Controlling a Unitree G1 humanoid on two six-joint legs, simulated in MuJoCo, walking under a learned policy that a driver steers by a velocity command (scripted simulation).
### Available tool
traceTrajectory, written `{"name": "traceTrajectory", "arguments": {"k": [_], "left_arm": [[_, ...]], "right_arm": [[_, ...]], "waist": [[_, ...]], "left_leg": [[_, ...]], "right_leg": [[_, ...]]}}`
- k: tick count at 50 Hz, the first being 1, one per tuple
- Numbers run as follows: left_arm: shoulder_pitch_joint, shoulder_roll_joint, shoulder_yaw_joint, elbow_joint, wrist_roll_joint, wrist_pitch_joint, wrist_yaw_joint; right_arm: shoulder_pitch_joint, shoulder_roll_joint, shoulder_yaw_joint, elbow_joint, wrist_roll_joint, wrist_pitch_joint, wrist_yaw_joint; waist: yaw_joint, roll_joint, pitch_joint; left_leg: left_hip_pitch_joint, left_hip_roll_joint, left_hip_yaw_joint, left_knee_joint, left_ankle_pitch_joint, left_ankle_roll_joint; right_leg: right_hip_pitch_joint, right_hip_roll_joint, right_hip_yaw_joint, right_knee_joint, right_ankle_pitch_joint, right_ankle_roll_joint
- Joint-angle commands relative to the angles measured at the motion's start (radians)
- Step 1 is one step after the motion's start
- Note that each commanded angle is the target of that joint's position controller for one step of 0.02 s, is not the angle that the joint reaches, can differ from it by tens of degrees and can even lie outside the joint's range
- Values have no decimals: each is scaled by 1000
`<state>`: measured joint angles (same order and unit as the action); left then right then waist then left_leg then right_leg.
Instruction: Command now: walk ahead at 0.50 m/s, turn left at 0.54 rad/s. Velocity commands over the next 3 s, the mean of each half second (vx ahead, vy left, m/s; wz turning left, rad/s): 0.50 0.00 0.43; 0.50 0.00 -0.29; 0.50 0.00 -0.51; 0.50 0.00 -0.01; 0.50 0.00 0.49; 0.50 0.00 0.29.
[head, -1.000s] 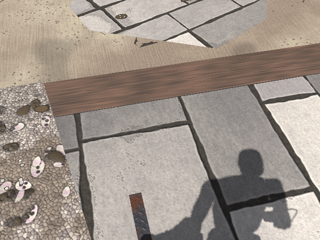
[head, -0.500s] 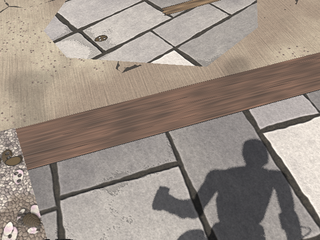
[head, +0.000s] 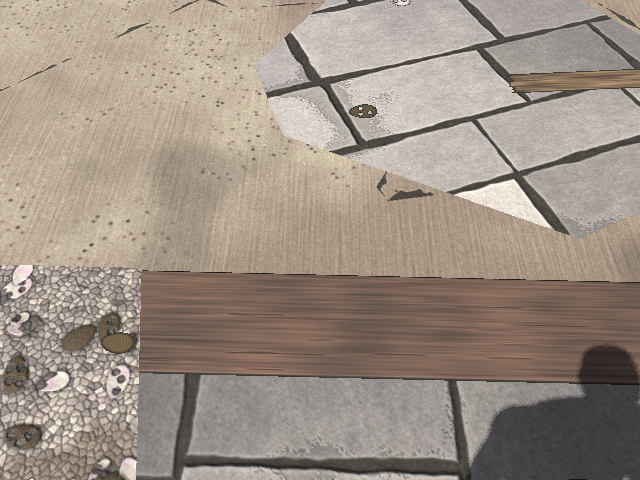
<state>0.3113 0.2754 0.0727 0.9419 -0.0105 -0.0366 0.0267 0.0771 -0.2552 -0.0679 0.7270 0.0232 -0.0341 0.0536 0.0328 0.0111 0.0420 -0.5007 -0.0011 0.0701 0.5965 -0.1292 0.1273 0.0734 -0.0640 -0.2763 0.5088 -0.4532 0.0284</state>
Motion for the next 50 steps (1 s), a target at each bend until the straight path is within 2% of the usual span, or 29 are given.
{"name": "traceTrajectory", "arguments": {"k": [1,2,3,4,5,6,9,13,16,17,18,19,21,23,25,26,27,28,29,31,33,35,38,41,44,47,48,49,50], "left_arm": [[24,24,-16,-144,26,-49,-11],[-75,113,-2,-158,-11,-97,-32],[-156,137,4,-186,-43,-117,-40],[-162,123,1,-183,-30,-123,-35],[-164,135,11,-170,0,-116,-27],[-145,138,17,-167,8,-102,-27],[-147,104,13,-181,25,-71,-25],[-285,61,-6,-221,23,-67,-29],[-361,55,-14,-243,10,-77,-45],[-268,-23,-72,-214,129,-45,-82],[-270,24,-58,-217,124,-26,-90],[-305,78,-50,-233,105,-18,-85],[-372,100,-57,-259,81,-26,-64],[-381,98,-65,-269,67,-40,-52],[-227,168,-39,-227,36,-65,-45],[-27,216,-32,-179,47,-72,-51],[237,195,-30,-112,67,-60,-49],[361,162,-33,-48,86,-71,-50],[244,171,-24,-56,75,-86,-49],[70,53,-60,-93,58,-81,-48],[-7,12,-72,-120,58,-85,-44],[-31,45,-56,-130,58,-102,-52],[11,107,-28,-116,67,-104,-99],[101,123,-10,-99,71,-99,-128],[151,121,-3,-85,73,-89,-127],[137,141,7,-87,81,-78,-118],[109,121,1,-100,86,-85,-117],[158,8,-33,-142,93,-99,-115],[229,-57,-56,-142,95,-112,-117]], "right_arm": [[311,-339,-106,-3,9,-1,-31],[343,-251,-78,-12,-4,-11,-26],[311,-198,-64,-10,-11,-23,-27],[244,-169,-56,-17,-9,-32,-24],[182,-130,-44,-30,-7,-35,-27],[152,-121,-37,-47,-16,-35,-32],[164,-161,-46,-51,-12,-38,-48],[211,-176,-49,-38,-6,-30,-68],[275,-166,-44,-4,-6,-29,-66],[363,-118,-13,46,-166,-64,20],[367,-127,-27,53,-148,-79,54],[353,-145,-29,51,-121,-87,63],[369,-162,-25,68,-98,-87,51],[352,-179,-22,84,-99,-78,33],[344,-173,-12,92,-120,-80,37],[479,-77,19,77,-136,-94,29],[503,-44,37,76,-143,-105,42],[273,-97,16,21,-105,-101,39],[187,-85,16,-7,-90,-99,15],[195,-87,27,8,-135,-92,-22],[182,-44,42,7,-149,-68,-26],[150,-41,49,-2,-128,-51,-27],[54,-7,75,-26,-109,-31,-21],[-37,-40,76,-50,-100,-28,-13],[-130,-69,69,-72,-91,-40,-26],[-94,-117,47,-63,-67,-65,-38],[56,-171,25,-21,-52,-79,-46],[280,-233,12,12,-60,-89,-57],[444,-179,30,56,-74,-78,-55]], "waist": [[-85,278,-325],[-158,144,-388],[-156,96,-258],[-99,-10,-160],[-66,-20,-120],[-37,0,-97],[-15,5,-70],[-66,47,-40],[-113,69,-30],[-88,110,-12],[-87,88,20],[-86,62,22],[-110,47,14],[-90,44,1],[-14,24,-131],[-9,-146,-386],[99,-261,-496],[183,-134,-275],[114,-85,-64],[24,-41,-50],[-26,-39,-59],[-31,-51,-38],[-3,-40,0],[30,-54,-2],[43,-66,-6],[-17,-72,-37],[-82,-43,-133],[-133,140,-375],[-154,266,-534]], "left_leg": [[889,319,-801,-219,-131,324],[913,337,-874,-315,-184,311],[813,303,-713,-311,-126,258],[649,253,-586,-313,-16,215],[532,213,-494,-323,77,185],[444,190,-456,-345,139,180],[322,162,-388,-383,244,184],[256,87,-281,-378,189,120],[262,103,-292,-375,92,92],[281,146,-323,-353,62,141],[357,188,-356,-339,94,150],[415,207,-374,-322,111,139],[552,243,-403,-307,156,126],[567,231,-386,-268,300,90],[435,99,-266,-72,551,-5],[197,-47,-211,205,309,-83],[-128,-190,-165,521,-414,-150],[-331,-154,-237,729,-466,-113],[-396,-52,-227,752,-354,-86],[-237,58,-228,620,-210,-59],[-139,94,-199,503,-206,-77],[-113,99,-155,354,-201,-121],[12,75,-77,121,-26,-153],[36,48,-69,20,85,-131],[12,35,-76,-58,97,-113],[233,16,-48,-133,152,-45],[485,51,-74,-72,212,28],[875,265,-322,-74,405,240],[1147,480,-713,-213,157,365]], "right_leg": [[-738,123,168,891,-91,9],[-849,86,380,944,-102,-20],[-894,36,375,900,-27,-50],[-851,-12,371,784,50,-55],[-783,-43,365,688,87,-47],[-720,-56,366,650,116,-37],[-676,-47,337,508,182,15],[-630,-1,311,190,463,41],[-566,25,303,68,614,27],[-588,-7,325,114,589,20],[-659,-23,337,118,513,10],[-702,-29,336,99,470,0],[-754,-20,316,54,413,-28],[-624,28,252,-33,431,-73],[-232,84,200,39,511,-151],[237,-62,420,89,643,-339],[562,-272,839,-73,482,-500],[452,-252,920,-189,272,-391],[222,-240,830,-228,170,-326],[-39,-202,721,-293,281,-335],[-147,-154,644,-360,328,-330],[-223,-110,564,-383,319,-326],[-378,-68,482,-379,447,-328],[-349,-85,520,-304,541,-332],[-211,-118,586,-242,584,-315],[-217,-78,575,-135,759,-236],[-326,-12,533,14,788,-170],[-520,151,444,323,475,-80],[-799,218,397,593,-156,-45]]}}
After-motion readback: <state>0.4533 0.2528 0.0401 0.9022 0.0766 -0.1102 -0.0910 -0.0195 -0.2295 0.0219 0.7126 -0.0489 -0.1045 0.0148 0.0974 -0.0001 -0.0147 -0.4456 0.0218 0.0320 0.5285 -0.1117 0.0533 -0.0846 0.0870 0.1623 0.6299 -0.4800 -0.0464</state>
